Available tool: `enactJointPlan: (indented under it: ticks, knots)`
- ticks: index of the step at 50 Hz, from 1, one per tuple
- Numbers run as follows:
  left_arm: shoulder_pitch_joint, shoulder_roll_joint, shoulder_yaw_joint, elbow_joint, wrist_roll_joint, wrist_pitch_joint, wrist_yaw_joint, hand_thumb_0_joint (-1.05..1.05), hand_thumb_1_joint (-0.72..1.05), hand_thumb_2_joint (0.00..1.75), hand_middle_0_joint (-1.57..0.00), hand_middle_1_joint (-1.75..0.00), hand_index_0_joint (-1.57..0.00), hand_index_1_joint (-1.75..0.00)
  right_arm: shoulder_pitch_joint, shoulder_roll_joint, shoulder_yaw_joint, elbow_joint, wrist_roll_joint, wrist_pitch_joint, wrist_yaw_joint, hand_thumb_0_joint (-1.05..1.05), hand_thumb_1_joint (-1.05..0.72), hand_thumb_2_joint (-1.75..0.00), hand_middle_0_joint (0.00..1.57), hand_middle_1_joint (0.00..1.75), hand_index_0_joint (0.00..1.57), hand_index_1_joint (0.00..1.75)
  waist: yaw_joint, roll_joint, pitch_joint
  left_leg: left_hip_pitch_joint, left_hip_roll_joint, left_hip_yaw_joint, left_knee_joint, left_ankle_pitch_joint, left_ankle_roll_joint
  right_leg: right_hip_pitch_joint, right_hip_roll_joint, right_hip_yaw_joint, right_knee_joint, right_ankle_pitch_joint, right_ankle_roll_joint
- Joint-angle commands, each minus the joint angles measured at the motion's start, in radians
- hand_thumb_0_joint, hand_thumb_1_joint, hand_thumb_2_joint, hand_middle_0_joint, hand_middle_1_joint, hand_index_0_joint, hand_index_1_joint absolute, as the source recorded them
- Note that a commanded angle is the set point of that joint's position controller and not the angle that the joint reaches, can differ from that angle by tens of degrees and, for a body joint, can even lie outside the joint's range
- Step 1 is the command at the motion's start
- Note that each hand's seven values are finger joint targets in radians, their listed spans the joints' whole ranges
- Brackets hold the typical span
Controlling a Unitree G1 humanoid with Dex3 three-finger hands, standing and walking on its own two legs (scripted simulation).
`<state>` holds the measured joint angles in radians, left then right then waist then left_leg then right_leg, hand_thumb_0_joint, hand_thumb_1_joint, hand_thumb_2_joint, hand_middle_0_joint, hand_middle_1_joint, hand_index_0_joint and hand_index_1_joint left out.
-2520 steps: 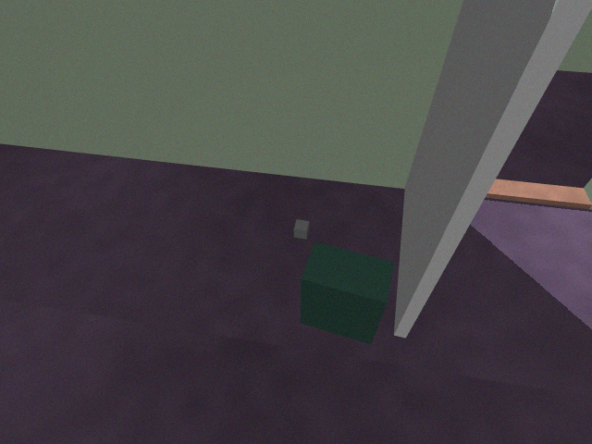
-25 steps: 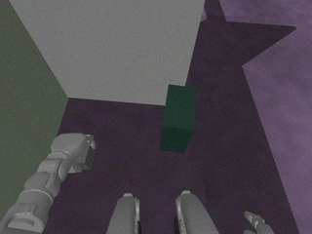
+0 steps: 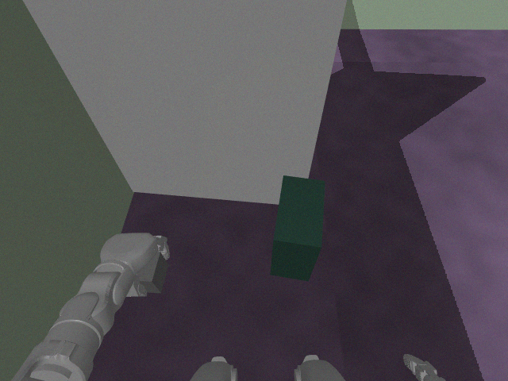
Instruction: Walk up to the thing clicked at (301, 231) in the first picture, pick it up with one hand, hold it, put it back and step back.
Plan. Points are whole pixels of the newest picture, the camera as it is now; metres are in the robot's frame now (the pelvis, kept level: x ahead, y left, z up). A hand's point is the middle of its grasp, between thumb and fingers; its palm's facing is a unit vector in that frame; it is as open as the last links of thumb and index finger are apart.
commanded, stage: hold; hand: left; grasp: from above
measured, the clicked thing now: (146, 271) +0.32 +0.23 -0.10
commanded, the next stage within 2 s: crouch in 2.00 s
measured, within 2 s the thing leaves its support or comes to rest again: neither
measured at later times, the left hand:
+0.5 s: hand (133, 256) +0.32 +0.23 -0.03, palm faces -0.48 -0.01 -0.87, open 8.8 cm
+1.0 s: hand (133, 261) +0.30 +0.21 -0.01, palm faces -0.48 +0.00 -0.88, open 8.8 cm
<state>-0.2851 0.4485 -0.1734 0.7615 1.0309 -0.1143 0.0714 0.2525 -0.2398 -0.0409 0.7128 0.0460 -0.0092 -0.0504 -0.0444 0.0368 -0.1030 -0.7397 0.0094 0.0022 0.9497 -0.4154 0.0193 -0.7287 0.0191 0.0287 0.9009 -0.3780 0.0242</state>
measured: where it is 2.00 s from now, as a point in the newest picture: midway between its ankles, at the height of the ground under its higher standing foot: outside the picture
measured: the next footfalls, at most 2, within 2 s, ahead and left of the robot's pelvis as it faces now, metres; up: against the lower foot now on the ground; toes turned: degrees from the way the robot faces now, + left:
none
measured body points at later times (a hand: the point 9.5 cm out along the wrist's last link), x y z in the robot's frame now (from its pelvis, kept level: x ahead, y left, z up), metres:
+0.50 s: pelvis +0.03 +0.00 +0.03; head +0.06 +0.00 +0.48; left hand +0.35 +0.23 +0.02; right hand +0.14 -0.27 -0.09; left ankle +0.03 +0.10 -0.69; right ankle +0.04 -0.14 -0.69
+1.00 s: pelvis +0.02 +0.00 +0.04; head +0.03 -0.02 +0.49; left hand +0.33 +0.21 +0.04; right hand +0.15 -0.27 -0.08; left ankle +0.03 +0.10 -0.69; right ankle +0.04 -0.14 -0.69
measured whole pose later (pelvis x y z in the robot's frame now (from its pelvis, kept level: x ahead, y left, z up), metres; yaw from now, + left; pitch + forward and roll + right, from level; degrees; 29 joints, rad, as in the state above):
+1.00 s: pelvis +0.02 +0.00 +0.04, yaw +0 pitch +5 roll +0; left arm -0.21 0.44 -0.21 0.61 1.02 -0.12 -0.05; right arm 0.22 -0.25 -0.04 0.68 0.06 0.06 -0.07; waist -0.01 0.05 -0.06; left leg -0.43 0.00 0.02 0.68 -0.32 0.02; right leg -0.44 0.00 0.05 0.66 -0.30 0.02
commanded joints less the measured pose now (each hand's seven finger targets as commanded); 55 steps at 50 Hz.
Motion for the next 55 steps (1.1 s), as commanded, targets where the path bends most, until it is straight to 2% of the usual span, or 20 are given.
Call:
enactJointPlan:
  ticks: [1, 2, 7, 10, 15, 18, 22, 26, 31, 33, 34, 35, 37, 39, 42, 45, 47, 48, 52, 55]
  knots:
    - [-0.311, 0.226, 0.106, -0.225, -0.026, -0.015, 0.034, 0.00, 0.69, 0.59, -0.90, -0.74, -0.99, -0.64, -0.005, -0.153, -0.051, -0.111, -0.004, -0.031, -0.012, 0.00, -0.90, -0.90, 0.20, 0.30, 0.20, 0.30, -0.003, 0.031, -0.296, 0.268, -0.011, -0.021, -0.195, 0.210, -0.012, 0.154, 0.034, -0.026, -0.157, 0.159, -0.044]
    - [-0.305, 0.237, 0.112, -0.231, -0.022, -0.018, 0.033, 0.00, 0.69, 0.60, -0.92, -0.72, -1.00, -0.63, -0.009, -0.150, -0.048, -0.114, -0.003, -0.030, -0.013, 0.00, -0.90, -0.90, 0.20, 0.30, 0.20, 0.30, 0.008, 0.040, -0.287, 0.275, -0.014, -0.020, -0.205, 0.212, -0.013, 0.171, 0.032, -0.025, -0.167, 0.159, -0.044]
    - [-0.302, 0.231, 0.113, -0.252, -0.020, -0.022, 0.027, 0.00, 0.70, 0.54, -0.88, -0.72, -0.99, -0.61, -0.017, -0.148, -0.048, -0.113, -0.004, -0.020, -0.015, 0.00, -0.89, -0.89, 0.20, 0.30, 0.20, 0.30, 0.008, 0.034, -0.282, 0.314, -0.018, -0.010, -0.227, 0.261, -0.013, 0.211, 0.030, -0.018, -0.199, 0.201, -0.044]
    - [-0.299, 0.216, 0.090, -0.258, 0.001, -0.018, 0.015, 0.00, 0.67, 0.57, -0.87, -0.72, -0.97, -0.62, -0.015, -0.150, -0.048, -0.110, -0.004, -0.012, -0.016, 0.00, -0.89, -0.89, 0.20, 0.30, 0.20, 0.30, 0.005, 0.020, -0.302, 0.349, -0.020, -0.010, -0.233, 0.318, -0.011, 0.237, 0.029, -0.014, -0.210, 0.255, -0.044]
    - [-0.289, 0.215, 0.097, -0.282, -0.017, -0.008, -0.003, 0.00, 0.69, 0.58, -0.88, -0.73, -0.98, -0.63, -0.019, -0.153, -0.053, -0.112, -0.001, 0.000, -0.015, 0.00, -0.89, -0.89, 0.20, 0.30, 0.20, 0.30, 0.015, 0.019, -0.300, 0.386, -0.022, -0.004, -0.256, 0.379, -0.011, 0.288, 0.028, -0.014, -0.233, 0.306, -0.042]
    - [-0.283, 0.210, 0.085, -0.280, -0.014, -0.004, -0.017, 0.00, 0.67, 0.61, -0.89, -0.71, -0.97, -0.62, -0.023, -0.153, -0.051, -0.116, 0.000, 0.007, -0.014, 0.00, -0.89, -0.89, 0.20, 0.30, 0.20, 0.30, 0.009, 0.012, -0.280, 0.396, -0.020, -0.006, -0.270, 0.398, -0.011, 0.302, 0.031, -0.017, -0.244, 0.318, -0.042]
    - [-0.264, 0.214, 0.089, -0.283, -0.017, -0.003, -0.040, 0.00, 0.67, 0.62, -0.88, -0.72, -0.97, -0.63, -0.040, -0.154, -0.050, -0.128, 0.002, 0.018, -0.015, 0.00, -0.90, -0.89, 0.20, 0.30, 0.20, 0.30, 0.021, 0.018, -0.261, 0.411, -0.022, -0.001, -0.287, 0.414, -0.009, 0.321, 0.030, -0.016, -0.259, 0.334, -0.042]
    - [-0.268, 0.212, 0.087, -0.308, -0.016, -0.008, -0.055, 0.00, 0.65, 0.62, -0.87, -0.71, -0.96, -0.62, -0.048, -0.154, -0.048, -0.135, 0.002, 0.022, -0.016, 0.00, -0.89, -0.89, 0.20, 0.30, 0.20, 0.30, 0.020, 0.036, -0.249, 0.424, -0.015, -0.009, -0.309, 0.413, -0.014, 0.320, 0.034, -0.022, -0.263, 0.308, -0.046]
    - [-0.267, 0.229, 0.110, -0.316, -0.024, -0.017, -0.064, 0.00, 0.63, 0.62, -0.86, -0.71, -0.95, -0.63, -0.061, -0.156, -0.047, -0.150, 0.002, 0.026, -0.019, 0.00, -0.90, -0.90, 0.20, 0.30, 0.20, 0.30, 0.027, 0.029, -0.234, 0.421, -0.018, -0.004, -0.322, 0.392, -0.012, 0.337, 0.031, -0.018, -0.278, 0.300, -0.045]
    - [-0.276, 0.206, 0.088, -0.338, -0.022, -0.019, -0.069, 0.00, 0.62, 0.63, -0.85, -0.72, -0.94, -0.64, -0.067, -0.153, -0.044, -0.157, 0.002, 0.026, -0.020, 0.00, -0.90, -0.90, 0.20, 0.30, 0.20, 0.30, 0.020, 0.014, -0.230, 0.425, -0.021, -0.005, -0.324, 0.374, -0.009, 0.335, 0.029, -0.013, -0.287, 0.293, -0.043]
    - [-0.269, 0.229, 0.113, -0.344, -0.022, -0.019, -0.066, 0.00, 0.63, 0.63, -0.85, -0.73, -0.94, -0.64, -0.065, -0.156, -0.047, -0.159, 0.003, 0.026, -0.020, 0.00, -0.89, -0.90, 0.20, 0.30, 0.20, 0.30, 0.031, 0.014, -0.237, 0.429, -0.021, -0.005, -0.334, 0.361, -0.010, 0.342, 0.030, -0.015, -0.291, 0.279, -0.045]
    - [-0.255, 0.225, 0.108, -0.332, -0.022, -0.019, -0.067, 0.00, 0.64, 0.64, -0.87, -0.72, -0.95, -0.64, -0.075, -0.154, -0.045, -0.162, 0.004, 0.027, -0.020, 0.00, -0.90, -0.90, 0.20, 0.30, 0.20, 0.30, 0.037, 0.022, -0.227, 0.429, -0.023, -0.001, -0.338, 0.353, -0.010, 0.344, 0.028, -0.015, -0.295, 0.272, -0.045]
    - [-0.274, 0.212, 0.097, -0.354, -0.028, -0.021, -0.068, 0.00, 0.64, 0.67, -0.88, -0.72, -0.96, -0.65, -0.079, -0.154, -0.044, -0.163, 0.003, 0.026, -0.020, 0.00, -0.90, -0.90, 0.20, 0.30, 0.20, 0.30, 0.022, 0.009, -0.234, 0.444, -0.020, -0.005, -0.341, 0.352, -0.009, 0.343, 0.030, -0.014, -0.297, 0.270, -0.043]
    - [-0.256, 0.204, 0.087, -0.361, -0.030, -0.019, -0.070, 0.00, 0.66, 0.69, -0.91, -0.73, -0.98, -0.66, -0.080, -0.153, -0.044, -0.163, 0.003, 0.026, -0.021, 0.00, -0.90, -0.90, 0.20, 0.30, 0.20, 0.30, 0.023, 0.019, -0.239, 0.457, -0.018, -0.005, -0.348, 0.366, -0.011, 0.340, 0.029, -0.016, -0.295, 0.280, -0.045]
    - [-0.268, 0.221, 0.103, -0.374, -0.028, -0.019, -0.069, 0.00, 0.65, 0.69, -0.89, -0.74, -0.96, -0.67, -0.079, -0.156, -0.044, -0.161, 0.004, 0.028, -0.024, 0.00, -0.90, -0.90, 0.20, 0.30, 0.20, 0.30, 0.030, 0.008, -0.250, 0.464, -0.022, 0.001, -0.349, 0.376, -0.008, 0.359, 0.027, -0.013, -0.303, 0.293, -0.043]
    - [-0.269, 0.208, 0.090, -0.378, -0.031, -0.015, -0.071, 0.00, 0.65, 0.71, -0.91, -0.74, -0.97, -0.67, -0.087, -0.153, -0.039, -0.165, 0.007, 0.027, -0.025, 0.00, -0.90, -0.90, 0.20, 0.30, 0.20, 0.30, 0.029, 0.004, -0.236, 0.465, -0.023, 0.004, -0.360, 0.360, -0.007, 0.360, 0.027, -0.013, -0.310, 0.282, -0.044]
    - [-0.272, 0.223, 0.106, -0.368, -0.033, -0.013, -0.067, 0.00, 0.67, 0.69, -0.91, -0.74, -0.99, -0.67, -0.099, -0.157, -0.041, -0.166, 0.007, 0.029, -0.026, 0.00, -0.90, -0.90, 0.20, 0.30, 0.20, 0.30, 0.030, 0.005, -0.218, 0.468, -0.026, 0.008, -0.368, 0.333, -0.006, 0.361, 0.026, -0.011, -0.328, 0.260, -0.041]
    - [-0.270, 0.208, 0.085, -0.361, -0.032, -0.010, -0.071, 0.00, 0.65, 0.70, -0.91, -0.72, -0.98, -0.65, -0.104, -0.151, -0.035, -0.167, 0.008, 0.029, -0.027, 0.00, -0.90, -0.90, 0.20, 0.30, 0.20, 0.30, 0.029, -0.007, -0.203, 0.462, -0.027, 0.008, -0.372, 0.323, -0.003, 0.363, 0.026, -0.011, -0.334, 0.255, -0.039]
    - [-0.261, 0.215, 0.096, -0.358, -0.041, -0.008, -0.076, 0.00, 0.63, 0.66, -0.90, -0.69, -0.96, -0.62, -0.128, -0.151, -0.031, -0.176, 0.010, 0.027, -0.028, 0.00, -0.90, -0.90, 0.20, 0.30, 0.20, 0.30, 0.039, -0.004, -0.155, 0.445, -0.027, 0.000, -0.402, 0.228, -0.004, 0.364, 0.023, -0.007, -0.365, 0.166, -0.037]
    - [-0.257, 0.208, 0.086, -0.381, -0.047, -0.012, -0.090, 0.00, 0.64, 0.63, -0.88, -0.69, -0.96, -0.62, -0.135, -0.150, -0.028, -0.182, 0.008, 0.025, -0.030, 0.00, -0.90, -0.90, 0.20, 0.30, 0.20, 0.30, 0.033, 0.003, -0.163, 0.457, -0.026, 0.001, -0.412, 0.226, -0.003, 0.368, 0.022, -0.003, -0.370, 0.167, -0.038]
